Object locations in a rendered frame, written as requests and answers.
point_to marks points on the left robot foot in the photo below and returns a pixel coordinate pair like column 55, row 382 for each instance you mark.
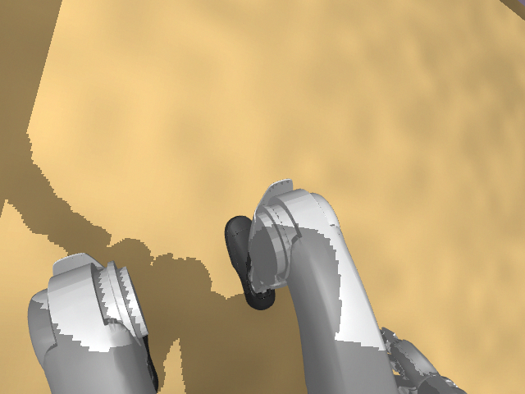
column 151, row 369

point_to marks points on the right robot hand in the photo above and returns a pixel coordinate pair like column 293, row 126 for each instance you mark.
column 406, row 359

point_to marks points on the right robot arm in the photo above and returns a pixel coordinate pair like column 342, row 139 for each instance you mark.
column 439, row 385

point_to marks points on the right robot foot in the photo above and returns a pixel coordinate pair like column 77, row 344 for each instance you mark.
column 237, row 239

